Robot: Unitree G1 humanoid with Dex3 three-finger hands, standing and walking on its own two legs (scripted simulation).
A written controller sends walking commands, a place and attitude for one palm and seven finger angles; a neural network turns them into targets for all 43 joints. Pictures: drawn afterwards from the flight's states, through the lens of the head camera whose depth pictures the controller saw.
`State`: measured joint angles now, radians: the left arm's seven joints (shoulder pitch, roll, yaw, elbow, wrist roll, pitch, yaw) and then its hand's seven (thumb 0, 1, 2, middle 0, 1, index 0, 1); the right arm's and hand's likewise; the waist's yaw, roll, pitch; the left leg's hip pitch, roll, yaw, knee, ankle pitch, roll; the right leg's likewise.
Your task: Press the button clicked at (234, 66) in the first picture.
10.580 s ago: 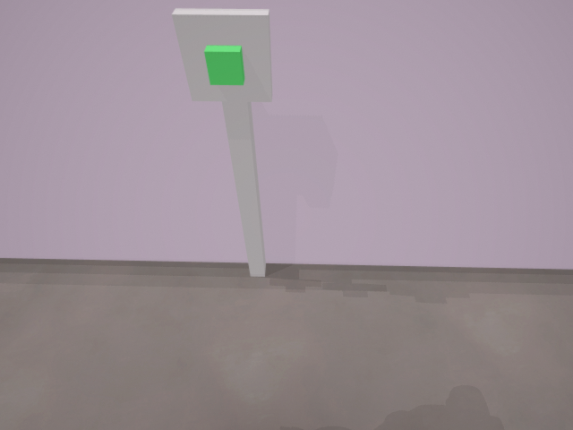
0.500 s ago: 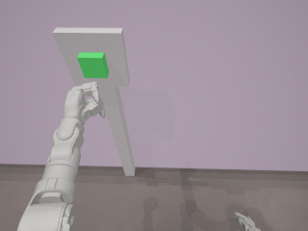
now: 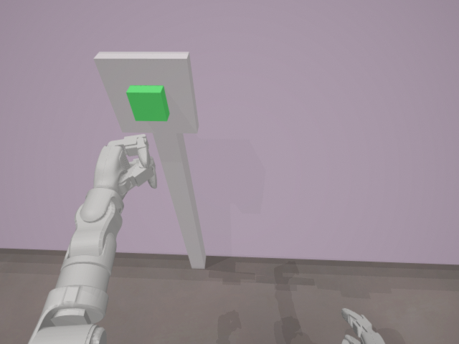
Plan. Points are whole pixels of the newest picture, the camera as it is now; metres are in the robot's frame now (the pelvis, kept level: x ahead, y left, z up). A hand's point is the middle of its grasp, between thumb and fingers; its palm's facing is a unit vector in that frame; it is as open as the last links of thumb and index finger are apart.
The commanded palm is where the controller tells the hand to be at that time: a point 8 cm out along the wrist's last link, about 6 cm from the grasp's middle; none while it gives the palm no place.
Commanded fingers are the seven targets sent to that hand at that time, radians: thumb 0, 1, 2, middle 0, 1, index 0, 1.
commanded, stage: draw the hand back to the body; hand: left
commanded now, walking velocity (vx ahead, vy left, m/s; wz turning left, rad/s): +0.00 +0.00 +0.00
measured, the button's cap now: (149, 102) +0.54 +0.19 +0.15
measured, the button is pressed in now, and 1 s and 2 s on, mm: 0 0 0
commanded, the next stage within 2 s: step back with the hand held close in 1.28 s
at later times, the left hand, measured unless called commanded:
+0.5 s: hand (93, 217) +0.26 +0.20 +0.15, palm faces +0.24 -0.95 -0.21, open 3.1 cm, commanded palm +0.22 +0.25 +0.16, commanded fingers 0.00 0.90 0.90 -1.30 -1.50 -1.30 -1.50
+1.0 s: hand (25, 254) +0.19 +0.25 +0.17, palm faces +0.41 -0.83 -0.38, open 3.1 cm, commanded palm +0.14 +0.29 +0.19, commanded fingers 0.00 0.90 0.90 -1.30 -1.50 -1.30 -1.50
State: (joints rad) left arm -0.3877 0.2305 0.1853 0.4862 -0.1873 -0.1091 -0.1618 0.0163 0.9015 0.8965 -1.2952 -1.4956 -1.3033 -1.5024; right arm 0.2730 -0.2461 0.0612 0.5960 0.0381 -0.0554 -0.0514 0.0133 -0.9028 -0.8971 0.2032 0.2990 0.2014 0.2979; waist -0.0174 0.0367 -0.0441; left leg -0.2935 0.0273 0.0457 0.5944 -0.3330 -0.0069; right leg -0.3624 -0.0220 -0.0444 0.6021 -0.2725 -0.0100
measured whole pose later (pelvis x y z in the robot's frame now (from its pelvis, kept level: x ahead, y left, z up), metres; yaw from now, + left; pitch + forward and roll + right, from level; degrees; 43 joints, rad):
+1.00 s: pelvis +0.02 +0.01 +0.02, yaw +1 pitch -5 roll -1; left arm 0.51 0.31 0.27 -0.46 -0.04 -0.10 0.10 0.01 0.89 0.90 -1.30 -1.50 -1.31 -1.50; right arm 0.21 -0.22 0.03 0.63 -0.02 -0.10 -0.07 0.02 -0.90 -0.90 0.20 0.30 0.20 0.30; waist 0.07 0.07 0.02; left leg -0.03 0.02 0.04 0.41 -0.28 0.01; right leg -0.08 -0.02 -0.05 0.38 -0.20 0.01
